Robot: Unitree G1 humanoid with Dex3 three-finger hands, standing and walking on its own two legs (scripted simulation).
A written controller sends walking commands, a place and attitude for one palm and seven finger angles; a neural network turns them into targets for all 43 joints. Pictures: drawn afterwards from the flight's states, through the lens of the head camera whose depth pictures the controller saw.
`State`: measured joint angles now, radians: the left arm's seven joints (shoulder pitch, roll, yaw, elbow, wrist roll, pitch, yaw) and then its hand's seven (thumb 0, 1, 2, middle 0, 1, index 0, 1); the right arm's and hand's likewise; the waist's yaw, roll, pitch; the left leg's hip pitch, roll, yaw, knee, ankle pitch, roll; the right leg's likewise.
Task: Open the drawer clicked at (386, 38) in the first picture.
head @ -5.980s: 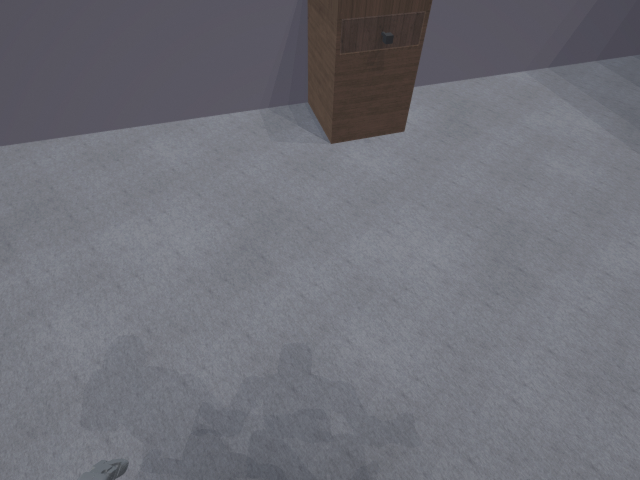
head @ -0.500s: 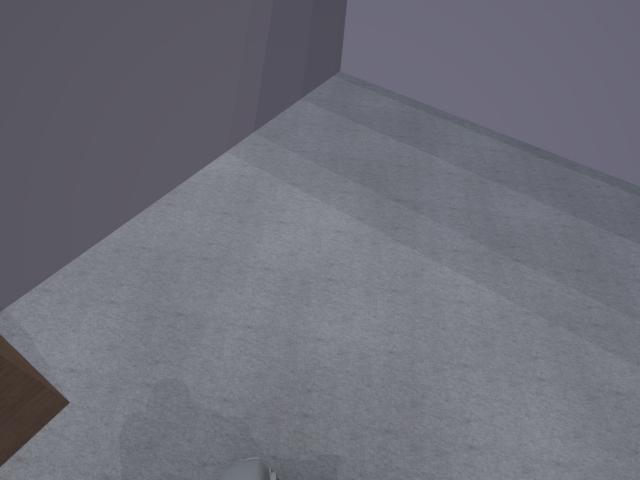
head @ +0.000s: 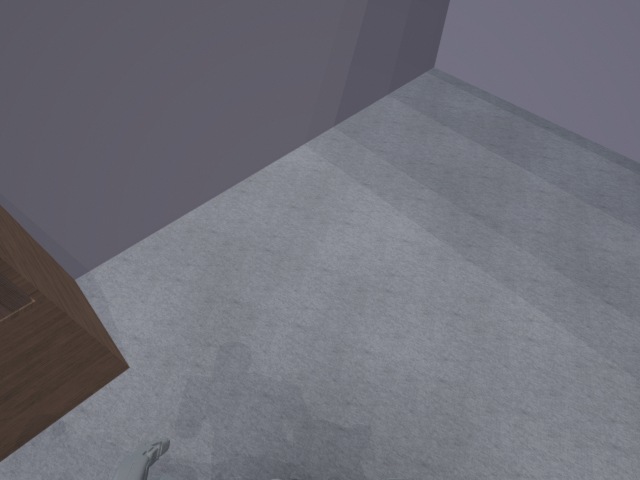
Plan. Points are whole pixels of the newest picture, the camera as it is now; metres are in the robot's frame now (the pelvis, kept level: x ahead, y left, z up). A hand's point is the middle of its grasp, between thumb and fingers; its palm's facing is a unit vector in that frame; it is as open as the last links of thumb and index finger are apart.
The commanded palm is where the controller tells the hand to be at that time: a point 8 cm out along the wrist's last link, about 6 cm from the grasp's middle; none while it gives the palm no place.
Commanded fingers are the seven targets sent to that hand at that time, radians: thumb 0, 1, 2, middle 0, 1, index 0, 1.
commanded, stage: turn to face it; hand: left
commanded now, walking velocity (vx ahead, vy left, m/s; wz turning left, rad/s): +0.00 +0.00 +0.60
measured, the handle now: out of the picture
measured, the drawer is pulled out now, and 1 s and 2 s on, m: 0.00 0.00 0.00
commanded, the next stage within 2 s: take the last steps up to it in 1.10 s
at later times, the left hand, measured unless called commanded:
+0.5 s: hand out of the picture -0.04 +0.19 -0.17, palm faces +0.34 -0.90 -0.27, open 7.4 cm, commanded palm none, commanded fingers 0.00 0.90 0.90 -0.20 -0.30 -0.20 -0.30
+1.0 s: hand out of the picture +0.02 +0.21 -0.14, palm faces +0.53 -0.80 -0.30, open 7.4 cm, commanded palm none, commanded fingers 0.00 0.90 0.90 -0.20 -0.30 -0.20 -0.30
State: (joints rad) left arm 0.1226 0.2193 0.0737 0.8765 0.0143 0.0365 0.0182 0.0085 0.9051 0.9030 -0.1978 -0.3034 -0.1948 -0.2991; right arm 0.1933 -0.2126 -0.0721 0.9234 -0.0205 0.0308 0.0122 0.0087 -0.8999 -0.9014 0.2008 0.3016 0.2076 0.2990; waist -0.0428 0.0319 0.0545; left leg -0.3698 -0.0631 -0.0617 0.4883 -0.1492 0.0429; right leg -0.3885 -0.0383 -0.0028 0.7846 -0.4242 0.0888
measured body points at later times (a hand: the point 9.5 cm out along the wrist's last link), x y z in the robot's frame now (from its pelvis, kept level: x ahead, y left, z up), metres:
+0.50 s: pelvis +0.00 -0.02 +0.00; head +0.06 -0.01 +0.44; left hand -0.06 +0.23 -0.15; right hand +0.20 -0.23 -0.14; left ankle -0.06 +0.09 -0.72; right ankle +0.00 -0.14 -0.74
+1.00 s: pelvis +0.03 -0.03 -0.01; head +0.08 -0.04 +0.44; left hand -0.01 +0.25 -0.12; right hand +0.23 -0.21 -0.17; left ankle -0.06 +0.07 -0.72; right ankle +0.09 -0.11 -0.74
